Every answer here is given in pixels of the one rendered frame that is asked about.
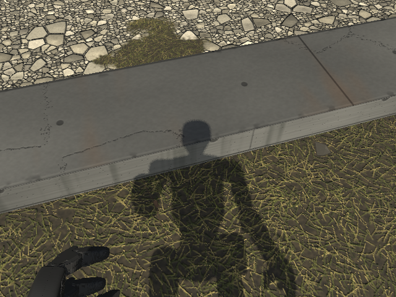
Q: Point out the robot left hand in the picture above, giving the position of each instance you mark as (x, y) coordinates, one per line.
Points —
(51, 281)

